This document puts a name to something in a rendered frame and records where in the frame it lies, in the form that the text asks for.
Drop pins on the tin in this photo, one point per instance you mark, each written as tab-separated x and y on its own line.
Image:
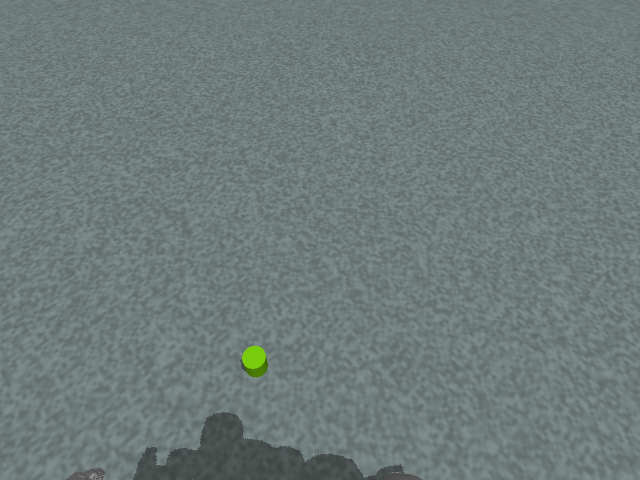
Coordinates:
255	361

